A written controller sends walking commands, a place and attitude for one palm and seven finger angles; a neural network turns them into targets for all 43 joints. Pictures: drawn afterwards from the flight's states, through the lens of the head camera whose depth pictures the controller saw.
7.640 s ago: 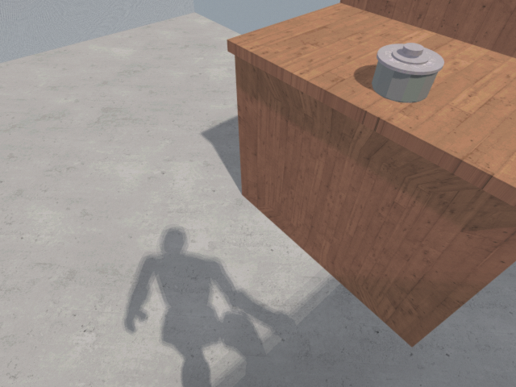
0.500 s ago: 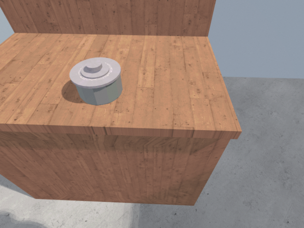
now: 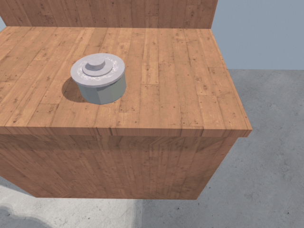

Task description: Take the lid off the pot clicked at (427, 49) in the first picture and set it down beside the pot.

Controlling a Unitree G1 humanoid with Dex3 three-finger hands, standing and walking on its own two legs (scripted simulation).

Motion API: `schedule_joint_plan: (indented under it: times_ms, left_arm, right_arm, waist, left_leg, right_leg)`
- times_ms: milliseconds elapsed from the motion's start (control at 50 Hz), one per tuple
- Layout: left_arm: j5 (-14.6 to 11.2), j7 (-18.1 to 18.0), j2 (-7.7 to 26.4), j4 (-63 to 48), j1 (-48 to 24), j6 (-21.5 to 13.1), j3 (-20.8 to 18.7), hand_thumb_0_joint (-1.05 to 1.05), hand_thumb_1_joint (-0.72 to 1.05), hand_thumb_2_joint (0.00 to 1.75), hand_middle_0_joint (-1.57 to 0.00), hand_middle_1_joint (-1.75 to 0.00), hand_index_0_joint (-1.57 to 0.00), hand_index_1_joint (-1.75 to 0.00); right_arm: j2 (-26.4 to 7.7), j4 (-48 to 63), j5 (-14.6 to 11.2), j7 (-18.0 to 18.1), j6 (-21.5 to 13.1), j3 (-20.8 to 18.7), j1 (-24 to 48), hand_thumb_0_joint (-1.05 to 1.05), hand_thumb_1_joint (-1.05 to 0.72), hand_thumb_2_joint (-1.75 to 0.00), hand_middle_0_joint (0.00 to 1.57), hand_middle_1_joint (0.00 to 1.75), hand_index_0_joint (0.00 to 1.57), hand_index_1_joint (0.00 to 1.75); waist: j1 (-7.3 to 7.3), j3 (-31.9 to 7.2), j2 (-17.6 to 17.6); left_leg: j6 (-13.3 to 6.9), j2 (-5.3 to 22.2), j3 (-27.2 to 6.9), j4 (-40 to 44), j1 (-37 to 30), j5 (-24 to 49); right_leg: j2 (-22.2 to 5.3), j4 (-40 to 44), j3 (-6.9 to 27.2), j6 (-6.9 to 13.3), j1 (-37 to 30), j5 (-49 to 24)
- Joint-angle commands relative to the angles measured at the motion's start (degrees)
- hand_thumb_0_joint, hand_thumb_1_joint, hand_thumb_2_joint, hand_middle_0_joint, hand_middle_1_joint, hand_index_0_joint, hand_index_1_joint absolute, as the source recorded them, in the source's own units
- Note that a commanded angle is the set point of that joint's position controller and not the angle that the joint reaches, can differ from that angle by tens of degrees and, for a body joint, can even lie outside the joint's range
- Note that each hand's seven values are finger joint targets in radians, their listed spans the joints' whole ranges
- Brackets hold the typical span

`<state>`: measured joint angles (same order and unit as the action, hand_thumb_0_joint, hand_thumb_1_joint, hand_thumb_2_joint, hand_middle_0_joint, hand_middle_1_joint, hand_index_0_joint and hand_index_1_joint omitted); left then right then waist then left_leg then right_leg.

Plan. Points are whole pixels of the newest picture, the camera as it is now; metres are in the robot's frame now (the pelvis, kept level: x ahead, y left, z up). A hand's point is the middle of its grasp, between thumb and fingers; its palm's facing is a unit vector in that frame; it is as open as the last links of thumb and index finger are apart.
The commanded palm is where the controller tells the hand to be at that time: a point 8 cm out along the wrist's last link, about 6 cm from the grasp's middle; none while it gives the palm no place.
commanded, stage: come to a stop and stand still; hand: left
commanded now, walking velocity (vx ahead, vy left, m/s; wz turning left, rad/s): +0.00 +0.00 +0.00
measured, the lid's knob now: (96, 62) +0.52 +0.20 +0.16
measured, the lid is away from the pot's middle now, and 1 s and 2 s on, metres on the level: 0.00 0.00 0.00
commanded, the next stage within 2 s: look again from close up in 0.20 s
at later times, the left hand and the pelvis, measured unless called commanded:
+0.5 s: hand out of the picture +0.02 +0.18 -0.18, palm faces +0.06 -0.98 -0.20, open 7.3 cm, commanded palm none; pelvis +0.01 +0.01 +0.00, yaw +0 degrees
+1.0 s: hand out of the picture +0.02 +0.18 -0.18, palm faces +0.06 -0.98 -0.20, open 7.3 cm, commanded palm none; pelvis +0.01 +0.01 +0.00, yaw +1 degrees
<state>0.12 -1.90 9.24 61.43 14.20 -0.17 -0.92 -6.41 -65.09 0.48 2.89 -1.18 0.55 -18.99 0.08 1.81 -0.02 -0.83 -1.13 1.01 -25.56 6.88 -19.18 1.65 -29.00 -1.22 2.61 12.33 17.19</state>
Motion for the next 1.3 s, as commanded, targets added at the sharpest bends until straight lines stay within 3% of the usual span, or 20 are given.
schedule_joint_plan:
  times_ms: [0, 120, 180, 260, 480, 660, 840, 940, 1060, 1080, 1100, 1120, 1140, 1160, 1180, 1200, 1220, 1240, 1260, 1280]
  left_arm:
    - [0.17, -0.38, 5.24, -1.77, 3.32, -1.16, -0.96, 0.0, 0.9, 0.9, -0.2, -0.3, -0.2, -0.3]
    - [0.23, -0.45, 5.04, -1.34, 3.72, -1.16, -0.93, 0.0, 0.9, 0.9, -0.2, -0.3, -0.2, -0.3]
    - [0.24, -0.49, 5.0, -1.18, 3.81, -1.1, -0.89, 0.0, 0.9, 0.9, -0.2, -0.3, -0.2, -0.3]
    - [0.24, -0.49, 4.87, -1.08, 3.75, -1.05, -0.85, 0.0, 0.9, 0.9, -0.2, -0.3, -0.2, -0.3]
    - [0.2, -0.52, 5.15, -0.67, 4.54, -1.31, -0.84, 0.0, 0.9, 0.9, -0.2, -0.3, -0.2, -0.3]
    - [0.17, -0.51, 4.82, -0.41, 4.24, -1.11, -0.76, 0.0, 0.9, 0.9, -0.2, -0.3, -0.2, -0.3]
    - [0.08, -0.52, 4.98, -0.35, 4.33, -1.23, -0.9, 0.0, 0.9, 0.9, -0.2, -0.3, -0.2, -0.3]
    - [0.08, -0.51, 4.65, -0.16, 4.57, -1.2, -0.81, 0.0, 0.9, 0.9, -0.2, -0.3, -0.2, -0.3]
    - [0.09, -0.52, 4.45, 0.0, 4.79, -1.24, -0.8, 0.0, 0.9, 0.9, -0.2, -0.3, -0.2, -0.3]
    - [0.93, -2.84, 5.97, 2.7, 10.48, -2.55, -0.75, 0.0, 0.9, 0.9, -0.2, -0.3, -0.2, -0.3]
    - [-5.62, -3.46, 17.43, -68.83, -28.87, -11.19, -1.75, 0.0, 0.9, 0.9, -0.24, -0.35, -0.24, -0.35]
    - [-1.57, -5.74, 14.92, -59.49, -6.83, -6.02, -3.28, 0.0, 0.9, 0.9, -0.29, -0.4, -0.29, -0.4]
    - [-3.73, -7.65, 12.62, -56.11, -3.95, -1.64, -2.29, 0.0, 0.9, 0.9, -0.33, -0.44, -0.33, -0.44]
    - [-3.05, -7.39, 5.35, -55.81, 4.6, 1.74, 1.5, 0.0, 0.9, 0.9, -0.38, -0.49, -0.38, -0.49]
    - [-1.91, -7.03, 2.76, -55.08, 5.99, 2.34, 2.95, 0.0, 0.9, 0.9, -0.42, -0.54, -0.42, -0.54]
    - [-0.85, -6.64, 2.21, -48.6, 13.3, 2.34, 1.13, 0.0, 0.9, 0.9, -0.46, -0.59, -0.46, -0.59]
    - [0.08, -5.77, 0.58, -43.79, 18.35, 2.35, 1.47, 0.0, 0.9, 0.9, -0.51, -0.64, -0.51, -0.64]
    - [0.3, -4.85, -0.08, -39.88, 26.55, 2.1, -0.13, 0.0, 0.9, 0.9, -0.55, -0.68, -0.55, -0.68]
    - [0.73, -3.44, -0.27, -42.3, 28.97, 1.34, 0.54, 0.0, 0.9, 0.9, -0.6, -0.73, -0.6, -0.73]
    - [0.52, -2.38, 1.62, -46.13, 32.23, 0.35, -1.59, 0.0, 0.9, 0.9, -0.64, -0.78, -0.64, -0.78]
  right_arm:
    - [-5.69, 1.26, 0.23, 0.3, -0.87, -0.87, -4.49, 0.0, -0.9, -0.9, 0.2, 0.3, 0.2, 0.3]
    - [-5.85, 1.28, 0.18, 0.45, -0.81, -1.01, -4.15, 0.0, -0.9, -0.9, 0.2, 0.3, 0.2, 0.3]
    - [-5.82, 1.42, 0.17, 0.46, -0.61, -1.03, -3.51, 0.0, -0.9, -0.9, 0.2, 0.3, 0.2, 0.3]
    - [-5.94, 1.51, 0.19, 0.48, -0.59, -1.1, -2.92, 0.0, -0.9, -0.9, 0.2, 0.3, 0.2, 0.3]
    - [-6.02, 1.25, 0.08, 0.51, -0.63, -1.15, -2.36, 0.0, -0.9, -0.9, 0.2, 0.3, 0.2, 0.3]
    - [-5.84, 0.75, 0.07, 0.61, -0.61, -1.08, -2.72, 0.0, -0.9, -0.9, 0.2, 0.3, 0.2, 0.3]
    - [-5.51, 0.42, 0.05, 0.66, -0.72, -1.08, -3.35, 0.0, -0.9, -0.9, 0.2, 0.3, 0.2, 0.3]
    - [-5.06, 0.22, 0.03, 0.62, -0.6, -1.0, -3.39, 0.0, -0.9, -0.9, 0.2, 0.3, 0.2, 0.3]
    - [-5.28, 0.11, 0.04, 0.6, -0.69, -1.02, -3.48, 0.0, -0.9, -0.9, 0.2, 0.3, 0.2, 0.3]
    - [-8.55, 4.63, -0.47, -0.4, -0.96, -1.56, 4.41, 0.0, -0.9, -0.9, 0.2, 0.3, 0.2, 0.3]
    - [-15.8, 23.87, -3.82, -0.79, -11.95, -1.01, 4.58, 0.0, -0.9, -0.9, 0.2, 0.3, 0.2, 0.3]
    - [-11.67, 21.35, -2.93, 1.49, -15.79, -0.62, 7.09, 0.0, -0.9, -0.9, 0.2, 0.3, 0.2, 0.3]
    - [-12.87, 17.28, -3.75, 1.1, -16.12, -1.3, 8.72, 0.0, -0.9, -0.9, 0.2, 0.3, 0.2, 0.3]
    - [-11.79, 18.65, -4.12, 0.37, -16.81, -1.47, 8.06, 0.0, -0.9, -0.9, 0.2, 0.3, 0.2, 0.3]
    - [-11.95, 20.54, -2.89, -0.05, -17.83, -1.01, 9.39, 0.0, -0.9, -0.9, 0.2, 0.3, 0.2, 0.3]
    - [-12.36, 20.64, -1.97, -0.36, -17.95, -1.94, 10.05, 0.0, -0.9, -0.9, 0.2, 0.3, 0.2, 0.3]
    - [-12.73, 21.61, -1.3, -1.22, -16.98, -3.2, 10.16, 0.0, -0.9, -0.9, 0.2, 0.3, 0.2, 0.3]
    - [-12.96, 23.34, -1.18, -2.1, -15.69, -4.44, 11.01, 0.0, -0.9, -0.9, 0.2, 0.3, 0.2, 0.3]
    - [-12.7, 25.5, -0.98, -2.86, -14.45, -4.69, 11.84, 0.0, -0.9, -0.9, 0.2, 0.3, 0.2, 0.3]
    - [-12.36, 28.02, -1.16, -3.14, -13.38, -5.33, 13.73, 0.0, -0.9, -0.9, 0.2, 0.3, 0.2, 0.3]
  waist:
    - [0.11, 0.39, -1.54]
    - [0.0, -0.01, -0.91]
    - [-0.1, 1.12, 0.3]
    - [-0.11, 1.56, -0.48]
    - [0.09, -0.21, -0.03]
    - [0.14, 0.93, -0.8]
    - [0.17, -0.11, -0.49]
    - [0.26, 1.44, 0.51]
    - [0.09, 0.57, -0.18]
    - [2.86, 1.81, -0.48]
    - [0.77, -25.6, -9.14]
    - [1.76, -23.75, -20.68]
    - [1.99, -18.94, -17.86]
    - [1.36, -16.59, -15.0]
    - [0.82, -10.77, -6.61]
    - [1.85, -8.23, -0.34]
    - [1.96, -3.91, 6.35]
    - [3.0, -2.55, 11.17]
    - [3.29, -0.55, 13.82]
    - [4.14, -0.07, 14.6]
  left_leg:
    - [-1.46, 7.12, -4.74, 3.47, 2.43, 19.06]
    - [-1.46, 7.21, -4.54, 2.99, 1.05, 21.24]
    - [-1.39, 7.01, -4.62, 3.04, 1.83, 19.0]
    - [-1.38, 7.05, -4.55, 3.22, 1.35, 19.76]
    - [-1.1, 6.85, -4.36, 2.72, 0.59, 20.45]
    - [-1.34, 7.13, -4.87, 3.36, 0.63, 20.88]
    - [-1.17, 7.18, -4.72, 3.39, 0.3, 22.57]
    - [-1.18, 7.05, -5.01, 4.04, 1.51, 19.0]
    - [-1.14, 7.0, -4.95, 3.95, 0.65, 19.5]
    - [0.35, 6.85, -1.17, -8.45, 5.95, 22.85]
    - [0.44, 1.81, -3.81, 0.97, -4.46, 29.47]
    - [1.14, 3.4, -3.87, 2.03, -8.01, 39.37]
    - [2.92, 4.27, -4.11, 0.54, -6.38, 38.84]
    - [2.35, 3.76, -4.2, 1.42, -6.07, 37.61]
    - [1.55, 3.42, -4.59, 1.94, -4.17, 37.65]
    - [0.68, 3.01, -3.93, 1.67, -2.48, 37.77]
    - [0.2, 3.19, -4.27, 1.73, 1.24, 36.63]
    - [-0.11, 3.48, -4.23, 1.44, 4.13, 35.62]
    - [-0.17, 3.04, -3.07, 1.23, 5.68, 32.39]
    - [-0.02, 2.74, -2.29, 1.54, 7.58, 27.85]
  right_leg:
    - [-7.11, 3.2, 5.76, 1.39, -2.45, -16.66]
    - [-7.26, 2.76, 5.62, 1.32, -2.59, -18.92]
    - [-7.37, 3.46, 6.06, 1.33, -2.31, -18.53]
    - [-7.3, 3.42, 6.02, 1.28, -2.03, -19.2]
    - [-8.05, 3.7, 6.21, 1.4, -3.91, -23.11]
    - [-7.56, 4.29, 5.65, 1.18, -3.35, -20.02]
    - [-7.61, 3.94, 5.44, 1.25, -4.52, -22.46]
    - [-7.63, 4.94, 5.6, 1.24, -3.99, -20.19]
    - [-7.68, 4.96, 5.66, 1.23, -3.82, -20.33]
    - [-10.74, 4.51, 8.18, -1.54, -3.73, -46.36]
    - [-7.39, 0.28, 5.82, 0.39, -14.12, -40.66]
    - [-4.48, -0.66, 4.36, 1.35, -10.23, -30.44]
    - [-4.05, 1.02, 0.24, 0.29, -6.28, -21.47]
    - [-3.71, 3.65, -0.33, -0.05, -6.53, -21.07]
    - [-3.51, 4.43, -1.94, -0.43, -6.76, -23.7]
    - [-3.35, 4.57, -2.93, -0.93, -5.89, -25.66]
    - [-3.12, 4.08, -3.55, -1.49, -3.42, -25.49]
    - [-3.15, 3.67, -3.82, -1.59, -3.74, -25.68]
    - [-3.17, 3.12, -3.38, -2.0, -3.24, -25.2]
    - [-3.28, 3.13, -2.86, -2.08, -3.7, -22.32]
